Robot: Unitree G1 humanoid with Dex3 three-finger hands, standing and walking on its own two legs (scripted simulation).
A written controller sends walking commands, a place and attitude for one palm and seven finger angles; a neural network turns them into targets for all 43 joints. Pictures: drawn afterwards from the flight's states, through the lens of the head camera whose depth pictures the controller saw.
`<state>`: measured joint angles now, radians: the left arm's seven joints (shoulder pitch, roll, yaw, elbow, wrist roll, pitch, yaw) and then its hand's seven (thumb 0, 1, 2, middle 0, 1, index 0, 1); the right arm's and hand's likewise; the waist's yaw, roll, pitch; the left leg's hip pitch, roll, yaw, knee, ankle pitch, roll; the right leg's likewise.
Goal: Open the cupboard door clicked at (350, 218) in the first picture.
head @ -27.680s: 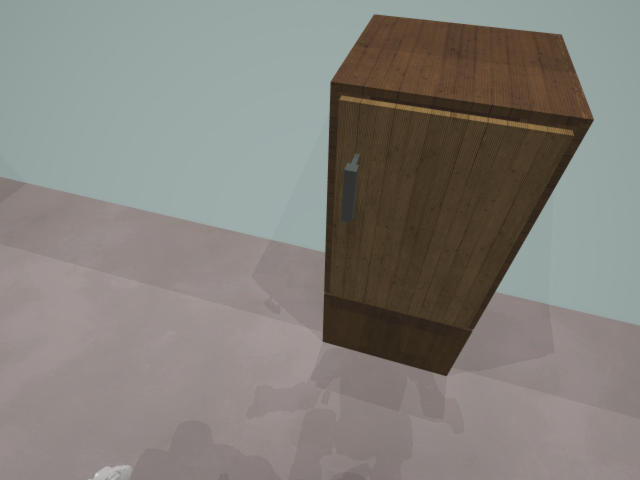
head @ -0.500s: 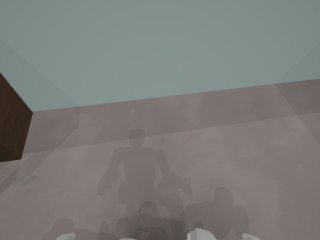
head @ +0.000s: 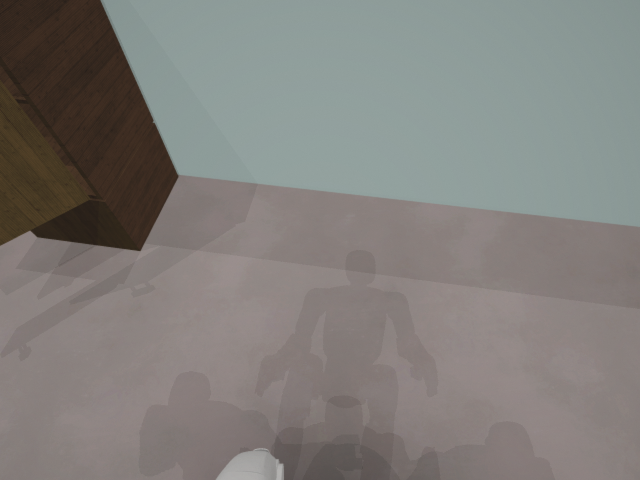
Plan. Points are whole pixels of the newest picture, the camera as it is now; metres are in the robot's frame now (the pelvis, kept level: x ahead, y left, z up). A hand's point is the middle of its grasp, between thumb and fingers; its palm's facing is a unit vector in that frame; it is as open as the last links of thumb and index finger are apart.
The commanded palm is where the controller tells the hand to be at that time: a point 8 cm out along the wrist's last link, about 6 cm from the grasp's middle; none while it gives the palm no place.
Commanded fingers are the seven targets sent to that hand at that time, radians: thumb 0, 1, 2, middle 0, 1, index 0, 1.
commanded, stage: turn to face it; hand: left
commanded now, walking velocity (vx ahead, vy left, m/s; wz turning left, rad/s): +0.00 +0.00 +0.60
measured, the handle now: out of the picture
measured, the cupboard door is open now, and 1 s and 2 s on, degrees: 50 50 50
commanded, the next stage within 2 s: take the last steps up to it in 1.24 s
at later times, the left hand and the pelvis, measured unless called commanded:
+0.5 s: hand out of the picture +0.09 +0.23 -0.15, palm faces +0.26 -0.93 -0.27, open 7.4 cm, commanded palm none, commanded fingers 0.00 0.90 0.90 -0.20 -0.30 -0.20 -0.30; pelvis +0.02 -0.01 +0.00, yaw +15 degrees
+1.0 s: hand out of the picture -0.07 +0.17 -0.19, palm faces +0.60 -0.77 -0.24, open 7.3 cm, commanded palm none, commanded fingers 0.00 0.90 0.90 -0.20 -0.30 -0.20 -0.30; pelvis +0.03 -0.01 -0.02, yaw +35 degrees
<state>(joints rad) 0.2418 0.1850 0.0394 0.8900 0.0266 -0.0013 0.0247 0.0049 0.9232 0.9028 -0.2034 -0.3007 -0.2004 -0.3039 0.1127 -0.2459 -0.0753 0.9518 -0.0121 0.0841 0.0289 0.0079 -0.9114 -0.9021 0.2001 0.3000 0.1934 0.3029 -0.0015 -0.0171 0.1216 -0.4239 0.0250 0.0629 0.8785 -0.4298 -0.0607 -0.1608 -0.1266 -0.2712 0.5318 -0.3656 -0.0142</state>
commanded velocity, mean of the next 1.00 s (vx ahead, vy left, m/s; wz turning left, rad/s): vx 0.00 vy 0.00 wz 0.54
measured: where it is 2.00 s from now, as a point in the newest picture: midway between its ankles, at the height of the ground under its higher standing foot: outside the picture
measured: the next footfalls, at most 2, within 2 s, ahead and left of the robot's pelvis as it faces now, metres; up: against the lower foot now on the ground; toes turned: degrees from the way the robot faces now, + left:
left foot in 0.10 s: +0.05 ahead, +0.12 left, +0.00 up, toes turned +9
right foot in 0.54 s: +0.08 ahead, -0.13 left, +0.00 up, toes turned +15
